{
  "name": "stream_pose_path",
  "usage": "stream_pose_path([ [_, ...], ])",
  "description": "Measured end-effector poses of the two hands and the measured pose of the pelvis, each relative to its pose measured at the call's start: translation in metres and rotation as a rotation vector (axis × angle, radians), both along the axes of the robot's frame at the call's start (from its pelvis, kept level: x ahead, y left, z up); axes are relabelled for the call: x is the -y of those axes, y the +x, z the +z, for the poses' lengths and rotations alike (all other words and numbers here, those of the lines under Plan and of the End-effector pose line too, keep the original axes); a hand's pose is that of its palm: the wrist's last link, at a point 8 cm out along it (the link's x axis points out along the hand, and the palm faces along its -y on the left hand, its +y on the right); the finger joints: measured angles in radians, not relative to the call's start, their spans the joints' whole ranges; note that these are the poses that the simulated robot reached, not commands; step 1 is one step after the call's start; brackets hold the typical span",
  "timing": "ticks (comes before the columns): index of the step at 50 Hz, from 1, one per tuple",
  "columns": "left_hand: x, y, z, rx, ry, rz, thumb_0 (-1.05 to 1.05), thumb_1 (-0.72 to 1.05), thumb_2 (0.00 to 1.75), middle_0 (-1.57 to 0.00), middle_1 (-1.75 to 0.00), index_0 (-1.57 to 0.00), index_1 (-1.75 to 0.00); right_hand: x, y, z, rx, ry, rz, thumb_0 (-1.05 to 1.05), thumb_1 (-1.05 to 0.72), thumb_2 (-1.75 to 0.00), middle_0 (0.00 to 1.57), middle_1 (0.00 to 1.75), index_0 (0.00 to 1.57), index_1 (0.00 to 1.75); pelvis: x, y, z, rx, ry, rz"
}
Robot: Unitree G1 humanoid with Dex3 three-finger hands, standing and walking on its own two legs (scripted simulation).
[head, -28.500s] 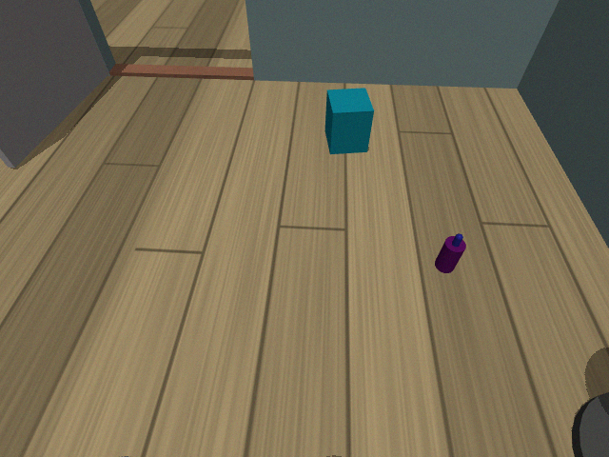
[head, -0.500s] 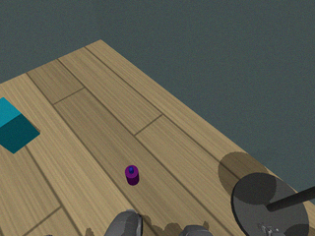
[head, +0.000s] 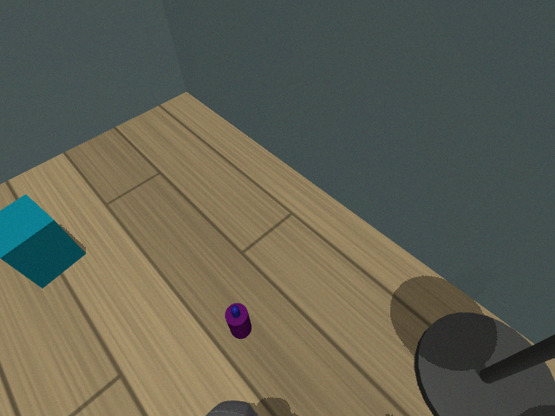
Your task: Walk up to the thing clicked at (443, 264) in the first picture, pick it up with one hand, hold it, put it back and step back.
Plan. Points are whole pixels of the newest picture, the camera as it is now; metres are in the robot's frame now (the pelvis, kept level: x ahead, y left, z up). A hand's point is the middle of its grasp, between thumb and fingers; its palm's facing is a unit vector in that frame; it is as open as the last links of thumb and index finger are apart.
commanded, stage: walk up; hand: left
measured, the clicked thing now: (238, 318) +0.46 +0.19 -0.67
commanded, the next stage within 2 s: stand in 0.76 s
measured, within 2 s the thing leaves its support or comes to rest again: neither
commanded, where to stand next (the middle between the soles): +0.17 -0.03 m, yaw +6 degrees
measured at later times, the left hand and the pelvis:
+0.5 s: hand out of the picture +0.11 +0.23 -0.14, palm faces +0.00 -0.90 -0.43, open 7.4 cm; pelvis +0.01 -0.04 -0.02, yaw +2 degrees
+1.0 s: hand out of the picture +0.04 +0.27 -0.16, palm faces +0.09 -0.94 -0.33, open 7.4 cm; pelvis +0.00 +0.00 +0.00, yaw +4 degrees
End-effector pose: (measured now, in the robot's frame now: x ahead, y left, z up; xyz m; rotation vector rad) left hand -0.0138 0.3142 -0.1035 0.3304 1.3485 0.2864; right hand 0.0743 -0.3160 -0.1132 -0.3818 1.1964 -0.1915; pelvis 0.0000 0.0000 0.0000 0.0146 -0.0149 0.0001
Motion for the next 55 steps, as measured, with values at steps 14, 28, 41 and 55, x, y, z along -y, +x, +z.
stream_pose_path([
  [14, 0.019, 0.096, -0.004, 0.199, -0.057, -0.091, 0.01, 0.9, 0.9, -0.2, -0.3, -0.21, -0.3, -0.003, 0.003, 0.015, 0.056, 0.013, 0.002, 0.0, -0.9, -0.9, 0.21, 0.31, 0.21, 0.3, 0.011, 0.018, 0.004, 0.05, -0.004, 0.028],
  [28, 0.042, 0.106, 0.005, 0.232, 0.064, -0.101, 0.01, 0.9, 0.9, -0.2, -0.3, -0.21, -0.3, 0.037, 0.015, -0.029, -0.028, 0.051, 0.001, 0.0, -0.91, -0.9, 0.2, 0.3, 0.2, 0.3, 0.038, 0.005, -0.015, 0.053, -0.011, 0.054],
  [41, -0.024, 0.051, -0.013, 0.16, 0.064, 0.014, 0.01, 0.9, 0.9, -0.2, -0.3, -0.21, -0.3, 0.003, -0.056, -0.013, -0.126, -0.017, -0.011, 0.0, -0.91, -0.9, 0.2, 0.3, 0.2, 0.3, -0.002, -0.013, -0.018, 0.036, -0.018, 0.087],
  [55, 0.02, 0.059, -0.021, 0.12, -0.082, -0.019, 0.01, 0.91, 0.9, -0.2, -0.3, -0.21, -0.3, -0.018, 0.0, 0.006, 0.008, 0.008, -0.013, 0.01, -0.91, -0.9, 0.21, 0.3, 0.2, 0.3, 0.0, -0.005, 0.002, 0.044, -0.023, 0.064],
])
